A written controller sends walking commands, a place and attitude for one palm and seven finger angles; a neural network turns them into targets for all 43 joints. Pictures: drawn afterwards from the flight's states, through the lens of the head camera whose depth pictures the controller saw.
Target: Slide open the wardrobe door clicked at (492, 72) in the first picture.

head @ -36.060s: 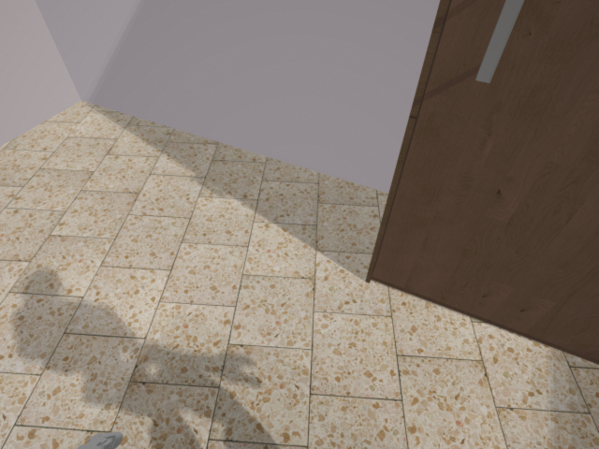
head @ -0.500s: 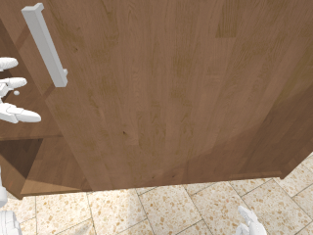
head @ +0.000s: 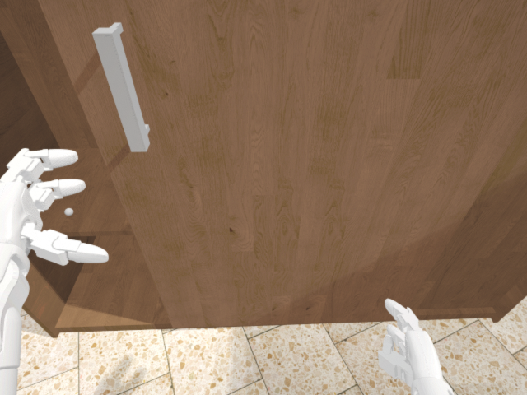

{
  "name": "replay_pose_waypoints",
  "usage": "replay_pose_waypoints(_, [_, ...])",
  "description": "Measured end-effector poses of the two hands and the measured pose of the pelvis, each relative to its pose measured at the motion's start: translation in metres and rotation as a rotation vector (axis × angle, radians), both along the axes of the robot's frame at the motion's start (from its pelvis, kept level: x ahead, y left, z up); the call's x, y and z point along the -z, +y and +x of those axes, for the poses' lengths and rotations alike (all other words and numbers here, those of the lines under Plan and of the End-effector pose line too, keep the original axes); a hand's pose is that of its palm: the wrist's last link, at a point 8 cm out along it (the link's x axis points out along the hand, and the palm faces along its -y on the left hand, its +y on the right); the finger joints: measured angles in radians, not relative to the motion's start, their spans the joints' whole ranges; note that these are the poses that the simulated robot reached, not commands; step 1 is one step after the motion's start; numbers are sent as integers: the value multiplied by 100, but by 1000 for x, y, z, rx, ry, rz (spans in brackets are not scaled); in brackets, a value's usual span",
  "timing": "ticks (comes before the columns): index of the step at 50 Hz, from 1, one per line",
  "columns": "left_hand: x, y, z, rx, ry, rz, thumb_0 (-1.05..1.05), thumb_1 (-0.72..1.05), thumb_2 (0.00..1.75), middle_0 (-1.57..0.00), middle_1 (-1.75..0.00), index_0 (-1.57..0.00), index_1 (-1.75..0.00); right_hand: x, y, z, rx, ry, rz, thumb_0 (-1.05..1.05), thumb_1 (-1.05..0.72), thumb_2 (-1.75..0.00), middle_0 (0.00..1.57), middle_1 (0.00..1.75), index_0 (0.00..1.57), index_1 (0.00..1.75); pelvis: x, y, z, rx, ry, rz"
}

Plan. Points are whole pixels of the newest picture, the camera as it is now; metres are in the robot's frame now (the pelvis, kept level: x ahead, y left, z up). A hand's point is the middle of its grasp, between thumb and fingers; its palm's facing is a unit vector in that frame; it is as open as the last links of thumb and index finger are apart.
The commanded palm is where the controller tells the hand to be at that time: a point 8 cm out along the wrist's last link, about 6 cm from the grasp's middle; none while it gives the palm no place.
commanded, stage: draw the hand back to the body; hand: left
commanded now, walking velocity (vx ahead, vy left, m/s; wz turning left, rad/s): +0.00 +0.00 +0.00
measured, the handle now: (129, 90) +0.50 +0.31 +0.24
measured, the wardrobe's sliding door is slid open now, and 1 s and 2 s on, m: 0.45 0.45 0.45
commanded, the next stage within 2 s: step back with the hand held close in 1.00 s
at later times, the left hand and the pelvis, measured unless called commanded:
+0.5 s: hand (82, 259) +0.21 +0.25 +0.17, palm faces +0.41 -0.85 -0.34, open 10.0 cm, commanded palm +0.16 +0.29 +0.18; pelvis +0.00 -0.01 +0.01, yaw -2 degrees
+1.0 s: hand (113, 264) +0.21 +0.21 +0.17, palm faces +0.42 -0.83 -0.37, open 7.5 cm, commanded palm +0.16 +0.26 +0.18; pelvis +0.02 -0.03 +0.01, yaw -2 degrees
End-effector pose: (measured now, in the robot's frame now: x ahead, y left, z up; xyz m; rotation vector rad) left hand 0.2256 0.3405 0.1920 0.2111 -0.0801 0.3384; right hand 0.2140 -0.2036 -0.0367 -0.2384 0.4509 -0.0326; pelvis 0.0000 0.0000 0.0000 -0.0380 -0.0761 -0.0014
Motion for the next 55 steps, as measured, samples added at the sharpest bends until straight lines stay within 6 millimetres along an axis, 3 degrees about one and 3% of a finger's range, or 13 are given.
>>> replay_pose_waypoints(8, [-3,-8,-36,-155,-115,155,-1,-23,36,-25,-96,-25,-96,20,9,-29,-28,111,16,1,-90,-90,20,30,21,30,-4,2,-5,11,-12,0])
replay_pose_waypoints(15, [4,-21,-44,-150,-128,163,0,1,47,-24,-82,-24,-82,34,-7,-59,30,210,6,2,-90,-90,20,30,21,30,-7,1,-7,22,-37,14])
replay_pose_waypoints(21, [5,-40,-51,-81,-124,199,0,22,58,-23,-69,-23,-69,33,-26,-68,93,193,3,2,-90,-90,20,30,21,30,-7,-2,-5,35,-48,8])
replay_pose_waypoints(29, [15,-58,-71,-48,-78,215,1,51,72,-23,-52,-23,-52,24,-41,-59,113,137,1,2,-90,-90,20,30,20,30,-7,-9,-2,38,-60,13])
replay_pose_waypoints(37, [16,-72,-85,-62,-64,221,1,76,84,-22,-37,-22,-37,21,-40,-40,78,106,12,2,-90,-90,20,30,20,30,-6,-18,3,27,-60,17])
replay_pose_waypoints(47, [11,-82,-67,-92,-71,219,2,87,89,-21,-31,-21,-31,27,-39,-23,49,117,40,2,-90,-90,20,30,21,30,-7,-31,13,28,-52,31])
replay_pose_waypoints(55, [12,-97,-53,-62,-28,236,2,89,90,-21,-30,-21,-30,33,-56,-17,69,155,40,2,-90,-90,20,30,21,30,-7,-42,26,34,-31,45])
